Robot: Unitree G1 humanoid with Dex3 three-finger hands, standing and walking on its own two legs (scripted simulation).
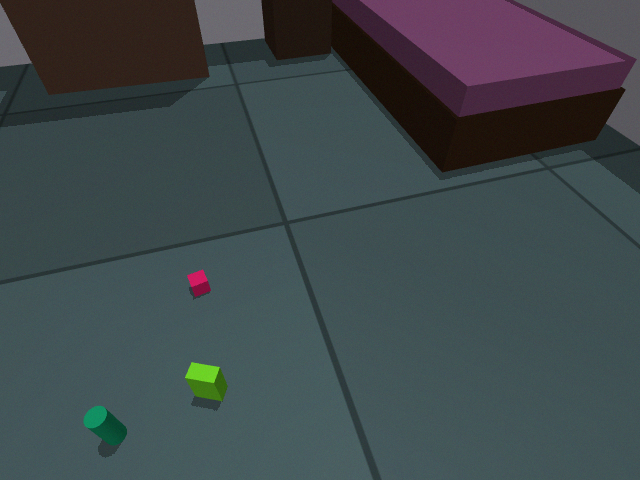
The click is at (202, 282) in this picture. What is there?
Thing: cube
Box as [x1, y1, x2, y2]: [187, 270, 210, 296]
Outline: 202,270 187,275 195,296 210,290
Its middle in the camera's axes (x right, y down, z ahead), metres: -0.47 +0.16 +1.52
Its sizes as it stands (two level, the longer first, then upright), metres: 0.063 0.063 0.063
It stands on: the floor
